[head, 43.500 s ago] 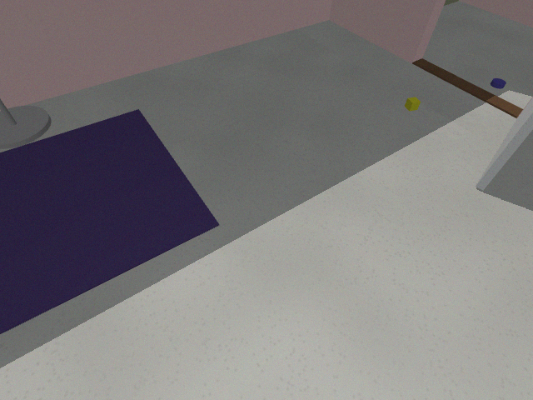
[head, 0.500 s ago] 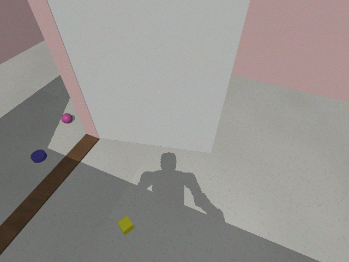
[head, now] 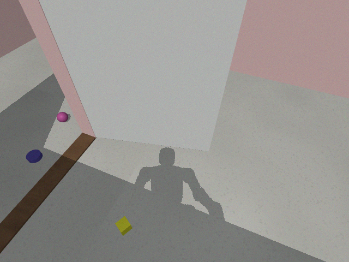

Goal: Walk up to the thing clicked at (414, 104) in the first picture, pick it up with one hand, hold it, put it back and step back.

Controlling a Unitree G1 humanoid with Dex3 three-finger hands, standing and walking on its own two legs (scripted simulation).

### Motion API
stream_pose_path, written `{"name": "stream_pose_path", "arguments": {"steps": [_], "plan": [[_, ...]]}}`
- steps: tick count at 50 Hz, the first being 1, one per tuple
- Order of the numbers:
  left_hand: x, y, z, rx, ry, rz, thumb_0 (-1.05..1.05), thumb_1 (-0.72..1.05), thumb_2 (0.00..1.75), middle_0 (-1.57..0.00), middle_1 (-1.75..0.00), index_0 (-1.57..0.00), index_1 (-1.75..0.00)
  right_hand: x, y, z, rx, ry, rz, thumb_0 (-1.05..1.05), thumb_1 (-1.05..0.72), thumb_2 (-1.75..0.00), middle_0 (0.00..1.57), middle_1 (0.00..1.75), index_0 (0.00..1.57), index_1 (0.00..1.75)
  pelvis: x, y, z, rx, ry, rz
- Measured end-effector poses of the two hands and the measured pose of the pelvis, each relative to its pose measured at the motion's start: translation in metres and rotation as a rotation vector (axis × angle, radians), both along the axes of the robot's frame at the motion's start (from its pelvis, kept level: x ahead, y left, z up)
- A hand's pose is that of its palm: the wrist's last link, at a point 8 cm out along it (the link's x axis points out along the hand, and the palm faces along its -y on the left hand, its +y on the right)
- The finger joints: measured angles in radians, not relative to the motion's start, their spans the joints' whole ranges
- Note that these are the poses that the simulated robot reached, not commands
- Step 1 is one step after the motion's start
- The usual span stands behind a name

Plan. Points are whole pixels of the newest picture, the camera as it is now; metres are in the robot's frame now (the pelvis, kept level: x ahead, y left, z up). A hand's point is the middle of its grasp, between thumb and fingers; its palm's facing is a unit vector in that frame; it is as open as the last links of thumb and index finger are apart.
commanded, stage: stand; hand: left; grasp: from above
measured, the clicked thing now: (123, 225) +0.41 +0.26 -0.75
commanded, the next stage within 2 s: step back in 0.82 s
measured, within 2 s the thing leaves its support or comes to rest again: neither
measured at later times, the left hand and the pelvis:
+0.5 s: hand out of the picture +0.09 +0.24 -0.15, palm faces +0.00 -0.94 -0.35, open 7.4 cm; pelvis +0.01 +0.00 +0.00, yaw +0 degrees
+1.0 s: hand out of the picture +0.08 +0.27 -0.16, palm faces -0.01 -0.93 -0.38, open 7.4 cm; pelvis -0.02 +0.01 -0.01, yaw -1 degrees
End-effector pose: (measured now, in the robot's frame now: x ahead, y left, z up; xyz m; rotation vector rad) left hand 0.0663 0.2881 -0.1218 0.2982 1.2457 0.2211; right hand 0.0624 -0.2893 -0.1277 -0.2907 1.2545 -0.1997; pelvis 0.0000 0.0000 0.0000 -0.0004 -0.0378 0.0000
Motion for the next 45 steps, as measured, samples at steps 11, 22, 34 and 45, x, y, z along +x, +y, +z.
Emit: {"name": "stream_pose_path", "arguments": {"steps": [11,22,34,45], "plan": [[0.014,0.000,0.002,0.001,-0.014,-0.005,0.01,0.91,0.90,-0.20,-0.30,-0.20,-0.30,0.012,-0.003,0.002,-0.007,-0.014,0.000,0.00,-0.91,-0.90,0.20,0.30,0.20,0.30,0.007,0.000,0.000,0.001,0.003,-0.004],[0.018,0.001,0.005,0.006,-0.032,-0.009,0.01,0.91,0.90,-0.20,-0.30,-0.20,-0.30,0.013,-0.004,0.003,-0.005,-0.031,-0.002,0.00,-0.91,-0.90,0.20,0.30,0.20,0.30,0.006,-0.002,0.000,0.002,-0.001,-0.007],[0.008,0.000,0.003,0.004,-0.003,-0.012,0.01,0.91,0.90,-0.20,-0.30,-0.20,-0.30,0.001,-0.006,0.001,0.000,-0.001,-0.010,0.00,-0.91,-0.90,0.20,0.30,0.20,0.30,0.004,-0.004,0.001,0.002,0.002,-0.010],[0.007,0.004,0.001,0.014,-0.024,-0.008,0.01,0.91,0.90,-0.20,-0.30,-0.20,-0.30,-0.002,-0.013,0.001,-0.015,-0.001,-0.014,0.00,-0.91,-0.90,0.20,0.30,0.20,0.30,-0.006,-0.004,-0.003,-0.006,0.007,-0.011]]}}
